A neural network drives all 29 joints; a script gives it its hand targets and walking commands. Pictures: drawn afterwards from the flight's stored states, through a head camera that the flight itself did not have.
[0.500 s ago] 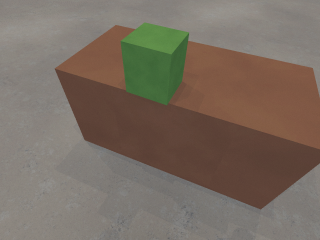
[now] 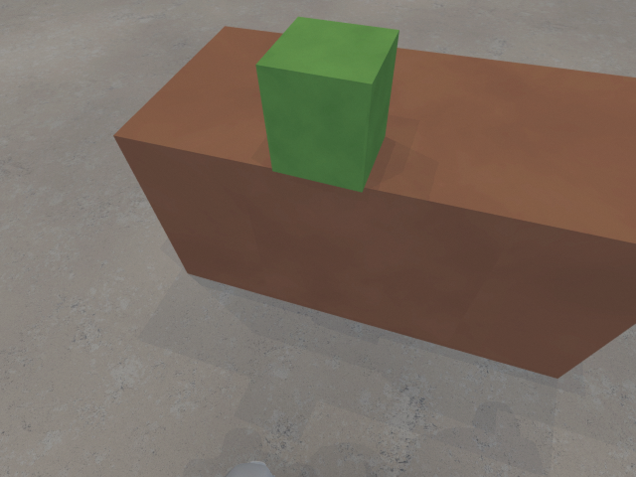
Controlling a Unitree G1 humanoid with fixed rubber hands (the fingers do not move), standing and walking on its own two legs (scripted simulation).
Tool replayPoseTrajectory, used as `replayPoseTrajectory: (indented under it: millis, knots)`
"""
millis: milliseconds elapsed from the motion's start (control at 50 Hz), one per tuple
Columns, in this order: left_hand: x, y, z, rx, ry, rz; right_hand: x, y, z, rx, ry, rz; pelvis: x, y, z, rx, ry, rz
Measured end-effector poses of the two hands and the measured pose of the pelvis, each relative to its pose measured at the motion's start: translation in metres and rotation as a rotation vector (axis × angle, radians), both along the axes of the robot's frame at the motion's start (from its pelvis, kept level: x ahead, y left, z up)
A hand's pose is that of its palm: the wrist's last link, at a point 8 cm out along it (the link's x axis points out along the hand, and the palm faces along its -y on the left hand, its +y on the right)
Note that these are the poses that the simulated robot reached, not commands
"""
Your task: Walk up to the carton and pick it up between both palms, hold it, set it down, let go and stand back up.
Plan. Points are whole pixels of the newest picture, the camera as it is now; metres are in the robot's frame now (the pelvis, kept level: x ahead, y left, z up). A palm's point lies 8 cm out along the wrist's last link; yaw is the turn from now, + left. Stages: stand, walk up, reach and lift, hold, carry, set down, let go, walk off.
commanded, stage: walk up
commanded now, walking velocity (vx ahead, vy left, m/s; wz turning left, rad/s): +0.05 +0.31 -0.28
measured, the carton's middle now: (330, 106) +0.80 +0.06 +0.00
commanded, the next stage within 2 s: none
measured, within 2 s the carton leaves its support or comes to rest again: neither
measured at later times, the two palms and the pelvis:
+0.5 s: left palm (75, 390) +0.23 +0.40 -0.14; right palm out of the picture -0.02 +0.00 -0.12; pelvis +0.13 +0.18 +0.01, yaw -4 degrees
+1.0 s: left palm (140, 306) +0.41 +0.40 -0.21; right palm (356, 352) +0.33 -0.02 -0.14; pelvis +0.40 +0.18 -0.03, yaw -8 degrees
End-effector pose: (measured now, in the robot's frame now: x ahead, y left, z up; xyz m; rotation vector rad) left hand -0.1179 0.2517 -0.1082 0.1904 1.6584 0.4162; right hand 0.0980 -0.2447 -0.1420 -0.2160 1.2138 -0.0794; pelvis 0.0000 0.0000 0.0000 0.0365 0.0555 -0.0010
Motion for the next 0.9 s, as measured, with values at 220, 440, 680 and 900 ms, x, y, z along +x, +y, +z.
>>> replayPoseTrajectory:
  millis: [220,440,680,900]
  knots:
    - [0.129,0.117,-0.032,-0.112,-0.198,-0.128,-0.02,0.122,0.037,-0.018,-0.01,-0.117,0.031,0.108,0.013,-0.094,0.002,-0.042]
    - [0.311,0.151,-0.025,-0.219,-0.501,-0.292,-0.096,0.213,0.023,0.014,0.225,-0.29,0.102,0.169,0.011,-0.084,-0.011,-0.083]
    - [0.429,0.124,-0.056,-0.333,-0.428,-0.294,-0.109,0.285,0.055,0.042,0.571,-0.434,0.211,0.181,0.0,-0.143,-0.012,-0.055]
    - [0.536,0.122,-0.109,-0.322,-0.388,-0.274,0.044,0.255,0.014,-0.046,0.567,-0.442,0.35,0.175,-0.046,-0.173,-0.038,-0.13]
